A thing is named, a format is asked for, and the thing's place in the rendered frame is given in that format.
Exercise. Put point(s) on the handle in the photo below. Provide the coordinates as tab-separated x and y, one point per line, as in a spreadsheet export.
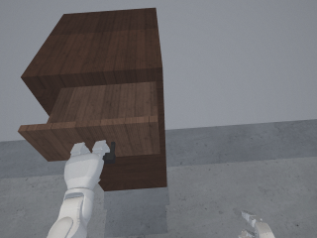
110	158

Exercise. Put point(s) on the robot left forearm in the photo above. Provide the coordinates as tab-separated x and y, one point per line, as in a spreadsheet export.
74	214

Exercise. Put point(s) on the right robot hand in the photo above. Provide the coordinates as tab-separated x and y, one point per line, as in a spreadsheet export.
262	230

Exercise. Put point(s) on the left robot hand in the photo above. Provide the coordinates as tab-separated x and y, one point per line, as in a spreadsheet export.
83	169

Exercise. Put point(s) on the cabinet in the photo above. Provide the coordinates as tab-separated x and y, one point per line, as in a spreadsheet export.
105	48

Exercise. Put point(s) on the drawer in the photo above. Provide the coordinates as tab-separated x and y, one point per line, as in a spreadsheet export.
125	113

